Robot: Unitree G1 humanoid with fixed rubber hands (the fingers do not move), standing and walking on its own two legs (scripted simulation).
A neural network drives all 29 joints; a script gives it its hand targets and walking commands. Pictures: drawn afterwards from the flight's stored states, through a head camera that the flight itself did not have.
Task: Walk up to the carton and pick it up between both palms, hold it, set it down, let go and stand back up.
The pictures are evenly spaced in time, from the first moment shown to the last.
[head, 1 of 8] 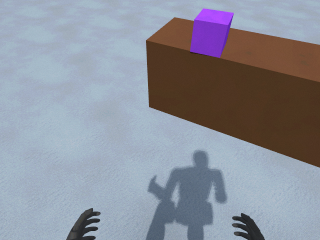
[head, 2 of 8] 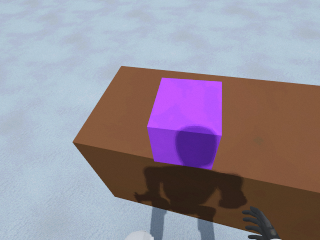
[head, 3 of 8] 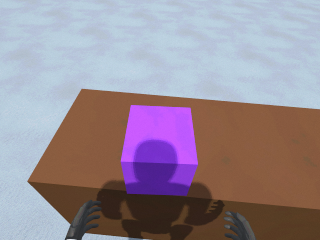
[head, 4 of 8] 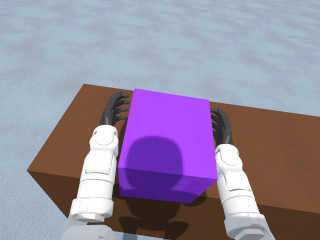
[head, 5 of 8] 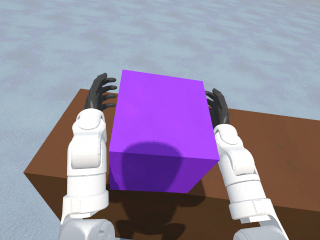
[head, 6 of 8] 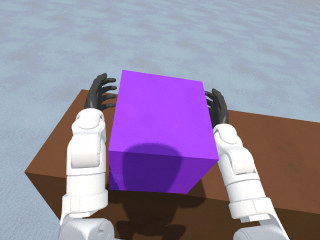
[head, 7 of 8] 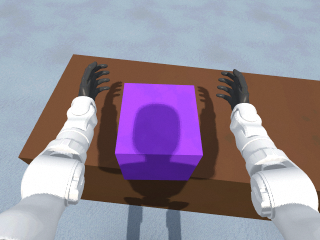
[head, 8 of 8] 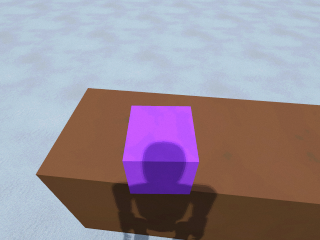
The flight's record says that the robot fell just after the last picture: no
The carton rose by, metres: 0.18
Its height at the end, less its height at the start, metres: +0.00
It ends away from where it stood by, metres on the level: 0.02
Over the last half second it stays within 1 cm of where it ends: yes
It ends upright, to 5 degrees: yes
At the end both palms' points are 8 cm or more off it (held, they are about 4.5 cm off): yes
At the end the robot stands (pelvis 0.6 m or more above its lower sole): yes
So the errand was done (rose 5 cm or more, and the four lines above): yes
